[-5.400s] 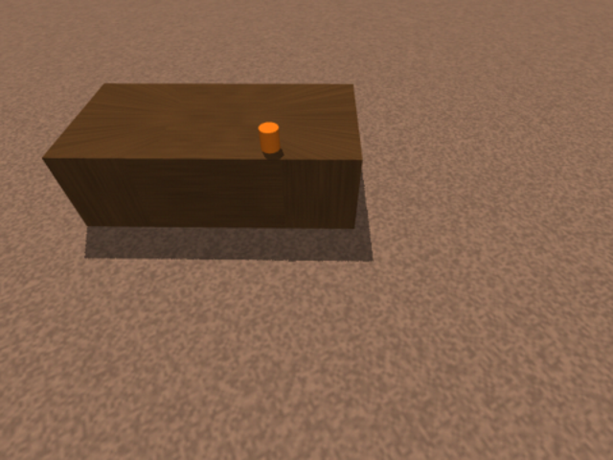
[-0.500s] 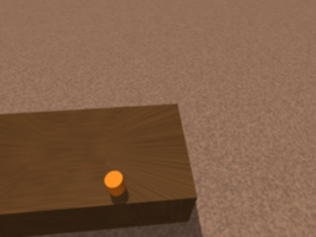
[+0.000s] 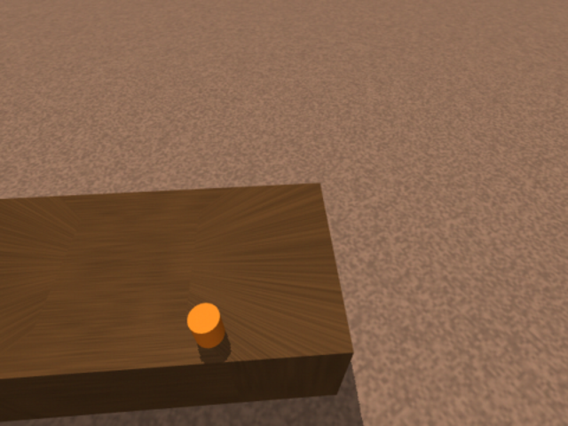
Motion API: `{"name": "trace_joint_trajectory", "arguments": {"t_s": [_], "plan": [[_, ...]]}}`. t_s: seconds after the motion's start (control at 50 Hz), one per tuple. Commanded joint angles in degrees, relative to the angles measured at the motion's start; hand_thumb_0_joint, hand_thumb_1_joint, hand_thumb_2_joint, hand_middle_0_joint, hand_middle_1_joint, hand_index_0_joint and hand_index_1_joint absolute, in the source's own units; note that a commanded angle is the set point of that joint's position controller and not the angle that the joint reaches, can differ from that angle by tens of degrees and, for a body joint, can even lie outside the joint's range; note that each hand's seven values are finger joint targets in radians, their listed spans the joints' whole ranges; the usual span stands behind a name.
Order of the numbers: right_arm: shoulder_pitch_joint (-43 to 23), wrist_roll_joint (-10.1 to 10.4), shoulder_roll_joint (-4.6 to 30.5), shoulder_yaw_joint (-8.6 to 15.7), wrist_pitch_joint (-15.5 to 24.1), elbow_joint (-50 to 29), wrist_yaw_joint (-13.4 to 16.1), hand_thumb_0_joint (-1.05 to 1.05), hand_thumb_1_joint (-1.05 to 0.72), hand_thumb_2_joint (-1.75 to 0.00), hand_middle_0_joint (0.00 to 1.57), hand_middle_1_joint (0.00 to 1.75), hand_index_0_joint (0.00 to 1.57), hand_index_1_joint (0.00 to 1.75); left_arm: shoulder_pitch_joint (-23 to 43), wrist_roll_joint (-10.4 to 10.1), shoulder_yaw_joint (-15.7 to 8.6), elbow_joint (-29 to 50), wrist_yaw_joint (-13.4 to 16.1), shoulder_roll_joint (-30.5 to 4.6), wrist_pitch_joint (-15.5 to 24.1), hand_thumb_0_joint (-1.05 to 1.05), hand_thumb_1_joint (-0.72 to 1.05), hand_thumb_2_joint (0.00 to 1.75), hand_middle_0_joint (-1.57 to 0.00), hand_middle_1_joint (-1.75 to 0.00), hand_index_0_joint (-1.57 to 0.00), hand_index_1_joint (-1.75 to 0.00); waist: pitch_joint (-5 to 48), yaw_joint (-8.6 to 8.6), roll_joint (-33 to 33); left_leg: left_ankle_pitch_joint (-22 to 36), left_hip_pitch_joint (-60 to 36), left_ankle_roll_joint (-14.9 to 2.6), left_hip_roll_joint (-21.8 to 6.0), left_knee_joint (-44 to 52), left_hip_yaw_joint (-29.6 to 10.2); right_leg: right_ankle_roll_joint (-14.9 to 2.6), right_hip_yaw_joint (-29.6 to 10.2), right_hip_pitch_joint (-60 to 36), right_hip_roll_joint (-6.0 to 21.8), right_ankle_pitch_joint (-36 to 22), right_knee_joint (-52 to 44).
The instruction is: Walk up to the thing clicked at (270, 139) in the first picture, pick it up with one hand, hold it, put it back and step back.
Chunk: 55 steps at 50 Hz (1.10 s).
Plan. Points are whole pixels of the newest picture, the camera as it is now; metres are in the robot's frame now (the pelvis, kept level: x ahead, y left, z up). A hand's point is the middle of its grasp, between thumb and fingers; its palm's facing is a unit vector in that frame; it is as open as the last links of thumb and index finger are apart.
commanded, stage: stand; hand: left
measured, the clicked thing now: (206, 325) +0.42 +0.22 -0.35
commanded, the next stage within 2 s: go down in 2.00 s
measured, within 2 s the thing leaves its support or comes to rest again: neither
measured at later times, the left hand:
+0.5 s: hand out of the picture +0.06 +0.26 -0.16, palm faces -0.03 -0.94 -0.34, open 7.4 cm
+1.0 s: hand out of the picture +0.06 +0.26 -0.16, palm faces -0.04 -0.94 -0.33, open 7.4 cm
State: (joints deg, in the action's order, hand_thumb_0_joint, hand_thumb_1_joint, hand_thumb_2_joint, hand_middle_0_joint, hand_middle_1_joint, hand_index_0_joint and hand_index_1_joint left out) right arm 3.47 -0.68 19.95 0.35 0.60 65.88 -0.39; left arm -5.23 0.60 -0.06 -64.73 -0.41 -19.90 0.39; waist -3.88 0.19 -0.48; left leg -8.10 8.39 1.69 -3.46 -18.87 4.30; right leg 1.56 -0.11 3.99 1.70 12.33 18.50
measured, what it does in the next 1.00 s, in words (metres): stands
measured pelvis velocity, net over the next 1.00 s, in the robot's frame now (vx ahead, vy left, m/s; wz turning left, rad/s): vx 0.00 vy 0.00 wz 0.01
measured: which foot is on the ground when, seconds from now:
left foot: down 0.00-1.00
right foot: down 0.00-1.00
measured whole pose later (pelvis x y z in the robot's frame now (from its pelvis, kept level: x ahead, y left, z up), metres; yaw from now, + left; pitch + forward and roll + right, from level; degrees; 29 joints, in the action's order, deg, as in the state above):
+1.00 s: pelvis +0.00 +0.00 +0.00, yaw +1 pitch -2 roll +0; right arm 5.3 -0.9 19.9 0.3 0.7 66.0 -0.6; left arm -7.0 0.8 0.6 -63.9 -0.5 -20.5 0.2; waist -3.3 0.1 -0.7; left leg -7.7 8.8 1.3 -2.7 -18.6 3.9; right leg 1.9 0.3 4.4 2.5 12.4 18.7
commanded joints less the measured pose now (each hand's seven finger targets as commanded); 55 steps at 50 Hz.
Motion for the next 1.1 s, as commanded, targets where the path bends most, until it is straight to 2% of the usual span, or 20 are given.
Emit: {"name": "trace_joint_trajectory", "arguments": {"t_s": [0.0,0.1,0.18,0.26,0.32,0.42,0.52,0.56,0.58,0.68,0.84,0.9,1.08], "plan": [[-2.65,0.27,12.36,2.37,0.9,-3.55,0.57,0.0,-0.9,-0.9,0.2,0.3,0.2,0.3,1.9,-0.02,-2.29,3.65,0.89,-12.33,1.17,0.0,0.9,0.9,-0.2,-0.3,-0.2,-0.3,7.26,0.25,1.4,8.78,-6.03,-1.89,-5.53,1.47,-4.68,-2.16,-3.76,2.36,6.39,-11.36,-3.57],[-2.55,0.27,12.26,2.26,0.87,-3.36,0.44,0.0,-0.9,-0.9,0.2,0.3,0.2,0.3,1.47,0.04,-2.14,3.36,0.89,-12.44,1.15,0.0,0.9,0.9,-0.2,-0.3,-0.2,-0.3,5.75,0.17,0.55,6.75,-5.59,-1.92,-5.66,2.48,-5.39,-2.0,-3.37,3.65,6.02,-8.22,-3.87],[-1.98,0.13,12.38,2.29,0.86,-3.34,0.4,0.0,-0.9,-0.9,0.2,0.3,0.2,0.3,1.75,-0.01,-2.29,3.35,0.77,-12.6,1.01,0.0,0.9,0.9,-0.2,-0.3,-0.2,-0.3,4.36,0.34,0.71,2.22,-4.47,-1.76,-5.17,3.3,-5.44,-2.13,-3.69,4.53,6.01,-4.97,-4.34],[-1.83,0.09,12.43,2.45,0.99,-3.33,0.26,0.0,-0.9,-0.9,0.2,0.3,0.2,0.3,1.23,0.02,-2.13,3.61,0.79,-12.59,1.19,0.0,0.9,0.9,-0.2,-0.3,-0.2,-0.3,5.55,0.13,0.07,5.76,-5.4,-2.08,-5.62,2.58,-5.68,-2.16,-3.49,4.38,6.06,-6.38,-4.03],[-1.38,0.09,12.06,2.28,1.1,-3.27,0.35,0.0,-0.9,-0.9,0.2,0.3,0.2,0.3,1.45,-0.09,-2.22,3.66,0.71,-12.91,1.11,0.0,0.9,0.9,-0.2,-0.3,-0.2,-0.3,5.28,0.35,0.95,5.55,-4.7,-1.71,-5.33,3.02,-5.73,-2.27,-3.65,3.89,6.06,-6.52,-3.76],[-1.29,0.07,12.41,2.49,1.0,-3.25,0.38,0.0,-0.9,-0.9,0.2,0.3,0.2,0.3,1.02,0.03,-2.05,3.79,0.78,-12.83,1.13,0.0,0.9,0.9,-0.2,-0.3,-0.2,-0.3,6.29,0.03,0.47,6.34,-5.11,-2.25,-5.72,2.37,-5.95,-2.27,-3.61,3.49,6.28,-6.36,-3.77],[-0.75,0.05,12.34,2.37,0.91,-3.01,0.37,0.0,-0.9,-0.9,0.2,0.3,0.2,0.3,0.79,-0.01,-1.97,3.75,0.7,-12.95,1.07,0.0,0.9,0.9,-0.2,-0.3,-0.2,-0.3,5.12,0.22,0.66,2.86,-4.58,-1.99,-5.34,2.97,-5.92,-2.38,-3.87,4.6,6.33,-4.62,-4.2],[-0.85,0.05,12.12,2.39,0.91,-3.08,0.29,0.0,-0.9,-0.9,0.2,0.3,0.2,0.3,0.66,0.02,-1.87,3.85,0.79,-12.79,1.06,0.0,0.9,0.9,-0.2,-0.3,-0.2,-0.3,4.44,0.27,0.59,3.68,-3.88,-1.84,-5.27,3.2,-6.25,-2.22,-3.38,4.69,6.0,-4.26,-4.13],[-0.47,0.07,12.26,2.38,0.85,-2.95,0.27,0.0,-0.9,-0.9,0.2,0.3,0.2,0.3,0.43,-0.01,-1.87,3.73,0.73,-12.7,1.1,0.0,0.9,0.9,-0.2,-0.3,-0.2,-0.3,4.07,0.21,0.47,1.75,-3.47,-2.04,-5.07,3.31,-6.07,-2.25,-3.7,4.78,6.22,-3.64,-4.68],[-0.64,0.05,12.33,2.44,0.92,-3.23,0.26,0.0,-0.9,-0.9,0.2,0.3,0.2,0.3,0.2,0.07,-1.81,4.03,0.76,-12.68,1.14,0.0,0.9,0.9,-0.2,-0.3,-0.2,-0.3,5.15,0.15,0.84,4.48,-4.31,-2.13,-5.29,2.69,-6.1,-2.33,-3.57,4.35,6.23,-5.08,-4.27],[-0.61,0.16,12.05,2.33,0.9,-3.32,0.25,0.0,-0.9,-0.9,0.2,0.3,0.2,0.3,-0.1,0.12,-1.74,4.05,0.79,-12.72,1.16,0.0,0.9,0.9,-0.2,-0.3,-0.2,-0.3,4.51,0.2,0.3,4.32,-3.86,-1.89,-5.21,2.93,-6.34,-2.21,-3.15,4.64,6.1,-4.66,-4.02],[-0.62,0.03,12.38,2.51,1.02,-3.52,0.33,0.0,-0.9,-0.9,0.2,0.3,0.2,0.3,0.1,0.12,-1.86,4.4,0.83,-12.9,1.19,0.0,0.9,0.9,-0.2,-0.3,-0.2,-0.3,6.02,0.13,0.76,7.25,-4.9,-2.08,-5.43,2.19,-6.09,-2.31,-3.27,3.85,6.34,-7.07,-3.46],[-0.41,0.1,12.37,2.47,0.99,-3.53,0.39,0.0,-0.9,-0.9,0.2,0.3,0.2,0.3,-0.39,0.1,-1.64,4.32,0.87,-12.52,1.16,0.0,0.9,0.9,-0.2,-0.3,-0.2,-0.3,5.98,0.03,0.73,8.45,-4.66,-2.19,-5.34,1.77,-5.72,-2.12,-3.1,3.14,6.49,-8.54,-3.72]]}}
